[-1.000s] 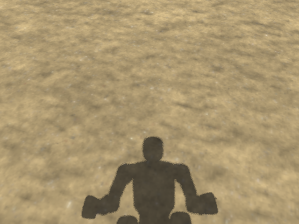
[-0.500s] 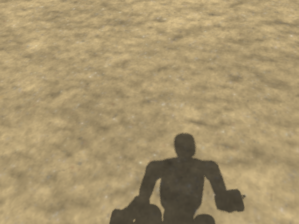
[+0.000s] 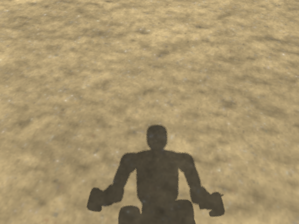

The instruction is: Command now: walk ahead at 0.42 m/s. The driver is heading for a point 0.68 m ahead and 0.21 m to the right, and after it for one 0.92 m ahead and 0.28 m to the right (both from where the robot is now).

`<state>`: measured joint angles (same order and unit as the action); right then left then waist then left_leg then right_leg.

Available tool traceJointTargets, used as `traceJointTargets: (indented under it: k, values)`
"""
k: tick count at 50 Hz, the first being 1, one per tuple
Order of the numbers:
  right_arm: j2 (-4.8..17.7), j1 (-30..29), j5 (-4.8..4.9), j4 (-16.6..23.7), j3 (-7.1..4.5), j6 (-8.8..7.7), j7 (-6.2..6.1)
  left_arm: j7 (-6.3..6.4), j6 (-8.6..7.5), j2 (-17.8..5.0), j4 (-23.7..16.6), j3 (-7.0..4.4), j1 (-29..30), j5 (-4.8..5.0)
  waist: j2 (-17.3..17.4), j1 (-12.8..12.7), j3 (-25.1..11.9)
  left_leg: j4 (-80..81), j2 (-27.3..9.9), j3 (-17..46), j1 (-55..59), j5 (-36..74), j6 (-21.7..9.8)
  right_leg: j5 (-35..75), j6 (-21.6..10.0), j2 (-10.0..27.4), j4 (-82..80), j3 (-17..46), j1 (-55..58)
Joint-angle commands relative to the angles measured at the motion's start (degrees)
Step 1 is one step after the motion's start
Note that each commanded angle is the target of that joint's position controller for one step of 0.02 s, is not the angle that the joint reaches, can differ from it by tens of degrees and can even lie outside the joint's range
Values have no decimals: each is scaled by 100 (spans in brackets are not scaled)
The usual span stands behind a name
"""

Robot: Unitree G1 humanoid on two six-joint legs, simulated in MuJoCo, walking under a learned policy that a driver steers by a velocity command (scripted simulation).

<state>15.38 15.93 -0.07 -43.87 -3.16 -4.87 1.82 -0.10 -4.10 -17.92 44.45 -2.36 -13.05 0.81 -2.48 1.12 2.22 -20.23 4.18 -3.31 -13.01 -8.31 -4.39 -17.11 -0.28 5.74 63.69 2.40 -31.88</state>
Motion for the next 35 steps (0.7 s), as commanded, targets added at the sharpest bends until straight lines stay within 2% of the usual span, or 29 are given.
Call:
traceJointTargets:
  k: [1,3,4,6,8,10,11,12,13,14,15,16,17,18,19,20,22,23,25,26,27,28,29,30,31,32,35]
  values:
    - [767,-330,-5,282,-169,-166,-44,54,55,-287,-309,-74,-223,-94,535,-285,-62,1199,-1610,1210,5,2064,-1106,509,224,256,-573,83,-312]
    - [816,-326,-16,200,-171,-112,-103,34,17,-167,-379,-28,67,-132,536,-228,-70,1031,-1301,614,-84,2986,-895,1243,260,131,-1525,-68,-33]
    - [836,-253,-12,155,-168,-83,-127,6,-14,-92,-414,1,279,-132,556,-125,-106,976,-1174,418,-98,3094,-787,1681,240,18,-2022,-167,175]
    - [926,46,7,9,-171,-24,-156,-53,-53,-73,-488,7,648,-109,544,81,-249,872,-1189,388,149,2932,-691,2388,213,-187,-2660,-225,457]
    - [966,128,36,-104,-168,47,-177,-98,-57,-168,-546,-24,802,-90,633,117,-317,657,-1350,513,527,2743,-635,2456,124,-254,-3022,-113,517]
    - [987,78,67,-181,-174,120,-206,-141,-72,-332,-593,-86,837,-130,702,46,-377,268,-1510,699,863,2581,-527,2096,-40,-297,-3292,-17,569]
    - [988,12,78,-213,-176,155,-222,-149,-77,-410,-557,-124,704,-158,700,-67,-435,1,-1527,763,953,2502,-443,2005,-126,-335,-3465,-20,755]
    - [935,-82,87,-229,-159,188,-237,-142,-88,-462,-436,-165,382,-196,631,-259,-552,-428,-1389,716,936,2497,-313,2253,-226,-421,-3785,-112,1220]
    - [799,130,16,-251,-116,188,-244,-100,-108,-746,-348,-250,81,-240,292,-289,-831,-1137,-1004,546,769,2214,-71,3909,-375,-216,-3906,17,1979]
    - [489,723,-127,-241,3,132,-223,-59,-91,-1068,-385,-286,-138,-336,-528,-68,-1573,-2311,-591,407,-273,405,253,6024,-958,782,-3347,931,3615]
    - [197,1194,-65,-416,133,160,-206,-45,5,-649,-350,-175,-269,-317,-1257,-128,-2254,-3588,-232,512,-1109,-2748,580,6220,-1800,1628,-3469,2025,4396]
    - [635,935,43,-447,30,252,-192,-87,79,-339,-302,-85,-330,-177,-815,-273,-2222,-3991,-366,873,-1277,-3299,656,4917,-1794,1502,-3761,2217,4037]
    - [764,552,114,-363,-27,368,-223,-108,119,-321,-291,-69,-19,-120,-474,-228,-1670,-4173,-525,863,-1538,-3084,706,3649,-1591,1326,-4027,2039,3503]
    - [735,281,98,-339,-46,494,-281,-113,144,-285,-323,-46,330,-128,-236,-164,-1230,-4046,-653,801,-1590,-2838,747,2679,-1422,1166,-4290,1843,2891]
    - [708,156,51,-307,-63,615,-339,-104,167,-313,-355,-50,680,-161,-285,-46,-940,-3718,-783,808,-1388,-2538,789,1799,-1283,1045,-4554,1680,2269]
    - [641,169,37,-320,-57,698,-383,-87,200,-359,-364,-71,930,-216,-491,73,-777,-3283,-815,740,-1005,-2293,821,1179,-1153,833,-4777,1448,1725]
    - [473,349,1,-483,-25,732,-437,-44,233,-328,-319,-82,1094,-273,-648,143,-752,-2591,-710,541,-318,-1843,816,835,-1072,557,-4906,993,1224]
    - [438,378,-11,-546,-19,719,-437,-22,237,-305,-267,-81,1060,-258,-626,127,-821,-2264,-687,490,-90,-1484,779,689,-1068,518,-4905,891,1194]
    - [380,418,-43,-662,-15,693,-406,16,259,-293,-166,-77,1077,-171,-505,182,-850,-1461,-616,344,412,-590,665,-7,-963,422,-4845,724,1049]
    - [365,393,-89,-693,-13,684,-385,28,273,-242,-103,-58,1029,-136,-444,194,-795,-1117,-573,286,643,-309,584,-573,-813,327,-4831,659,914]
    - [404,277,-164,-651,-7,676,-377,26,274,-116,-2,-12,881,-138,-315,162,-647,-821,-687,425,724,-150,473,-1127,-551,195,-4824,608,771]
    - [579,120,-185,-548,-16,661,-395,22,280,-80,64,6,791,-173,-88,55,-380,-433,-1014,788,519,-393,312,-1372,-304,21,-4641,497,718]
    - [909,-40,-92,-625,-104,648,-409,28,294,-124,49,-36,670,-169,617,-224,-78,-365,-990,826,-348,-1534,157,-1019,-116,-338,-4500,99,1112]
    - [675,-180,-72,-625,-58,584,-397,55,296,-166,86,-38,789,-208,726,-149,12,-126,-920,825,-851,-2029,180,-510,-37,-396,-4183,16,1639]
    - [516,-260,-103,-663,-9,515,-398,76,295,-130,111,-46,765,-187,831,-208,-2,-5,-927,835,-996,-1965,275,-139,-71,-403,-4024,-15,1906]
    - [494,-329,-107,-688,0,453,-391,103,306,-93,187,-44,692,-173,856,-242,-14,5,-899,807,-992,-1672,362,127,-127,-380,-3944,-16,2036]
    - [471,-165,-44,-827,15,330,-380,110,309,-89,359,-57,594,-163,614,-168,-163,-222,-844,715,-559,-840,437,783,-216,-387,-3839,-42,2036]
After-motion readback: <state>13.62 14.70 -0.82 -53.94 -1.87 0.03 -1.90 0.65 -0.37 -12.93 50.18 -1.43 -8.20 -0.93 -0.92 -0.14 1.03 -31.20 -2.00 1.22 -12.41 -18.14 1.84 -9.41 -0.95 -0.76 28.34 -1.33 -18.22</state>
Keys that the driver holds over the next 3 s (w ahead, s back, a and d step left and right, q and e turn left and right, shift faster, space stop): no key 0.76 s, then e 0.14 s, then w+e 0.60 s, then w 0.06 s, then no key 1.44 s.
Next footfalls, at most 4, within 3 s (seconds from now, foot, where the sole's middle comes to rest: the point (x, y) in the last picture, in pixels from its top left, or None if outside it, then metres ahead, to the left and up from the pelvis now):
0.26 right None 0.31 -0.14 -0.78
0.54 left None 0.23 0.11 -0.78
1.60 left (164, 178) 0.69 -0.07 -0.78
1.96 right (218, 186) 0.64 -0.32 -0.78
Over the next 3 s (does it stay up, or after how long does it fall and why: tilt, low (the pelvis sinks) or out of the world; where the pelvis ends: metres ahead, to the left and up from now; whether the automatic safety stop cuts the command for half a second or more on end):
stays up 0.63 -0.18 -0.01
